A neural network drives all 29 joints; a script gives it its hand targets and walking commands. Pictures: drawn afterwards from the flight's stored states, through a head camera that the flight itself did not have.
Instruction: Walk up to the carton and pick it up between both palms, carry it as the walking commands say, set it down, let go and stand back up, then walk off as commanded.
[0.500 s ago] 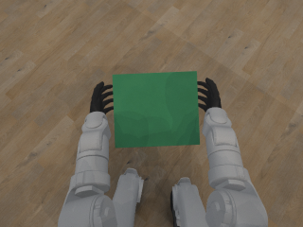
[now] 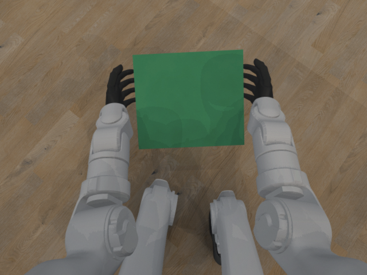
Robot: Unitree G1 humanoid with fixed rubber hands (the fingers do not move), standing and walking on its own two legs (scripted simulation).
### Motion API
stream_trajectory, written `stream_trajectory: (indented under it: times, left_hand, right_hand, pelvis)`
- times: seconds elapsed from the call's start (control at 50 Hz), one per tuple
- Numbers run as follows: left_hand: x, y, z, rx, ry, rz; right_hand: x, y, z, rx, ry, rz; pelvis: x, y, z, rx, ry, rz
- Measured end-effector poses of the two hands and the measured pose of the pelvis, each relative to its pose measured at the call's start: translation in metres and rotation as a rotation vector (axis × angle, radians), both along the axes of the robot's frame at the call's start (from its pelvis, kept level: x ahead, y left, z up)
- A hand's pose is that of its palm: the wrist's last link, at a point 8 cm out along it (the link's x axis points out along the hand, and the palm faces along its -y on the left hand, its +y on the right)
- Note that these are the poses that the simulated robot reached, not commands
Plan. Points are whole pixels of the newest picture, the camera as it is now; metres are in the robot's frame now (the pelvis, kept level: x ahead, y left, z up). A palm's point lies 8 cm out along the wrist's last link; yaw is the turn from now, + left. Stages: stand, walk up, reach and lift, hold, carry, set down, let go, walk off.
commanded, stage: set down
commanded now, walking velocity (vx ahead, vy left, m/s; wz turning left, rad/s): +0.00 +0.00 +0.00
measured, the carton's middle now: (188, 102) +0.49 +0.05 -0.17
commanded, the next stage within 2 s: none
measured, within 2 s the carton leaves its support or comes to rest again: neither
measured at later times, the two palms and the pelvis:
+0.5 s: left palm (126, 106) +0.46 +0.20 -0.17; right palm (247, 101) +0.51 -0.09 -0.17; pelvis -0.01 +0.00 -0.06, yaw +0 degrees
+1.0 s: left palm (134, 109) +0.48 +0.21 -0.26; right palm (238, 104) +0.53 -0.09 -0.26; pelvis -0.01 +0.00 -0.12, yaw -1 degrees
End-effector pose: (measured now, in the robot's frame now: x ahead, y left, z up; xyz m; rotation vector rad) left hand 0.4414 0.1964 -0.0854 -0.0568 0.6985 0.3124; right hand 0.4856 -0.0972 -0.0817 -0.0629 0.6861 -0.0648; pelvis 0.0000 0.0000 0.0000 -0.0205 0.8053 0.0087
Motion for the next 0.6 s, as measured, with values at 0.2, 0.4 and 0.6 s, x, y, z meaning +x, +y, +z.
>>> stream_trajectory:
  times: [0.2, 0.4, 0.6]
  left_hand:
    - [0.010, 0.003, -0.034, 0.003, 0.007, -0.006]
    - [0.019, 0.005, -0.070, 0.006, 0.015, -0.012]
    - [0.027, 0.007, -0.106, 0.008, 0.023, -0.020]
  right_hand:
    - [0.010, 0.002, -0.034, -0.006, 0.007, 0.010]
    - [0.021, 0.004, -0.071, -0.008, 0.016, 0.018]
    - [0.030, 0.005, -0.107, -0.010, 0.024, 0.025]
  pelvis:
    - [-0.007, 0.000, -0.027, 0.001, 0.015, -0.005]
    - [-0.011, 0.000, -0.051, 0.003, 0.032, -0.010]
    - [-0.013, 0.000, -0.074, 0.005, 0.044, -0.015]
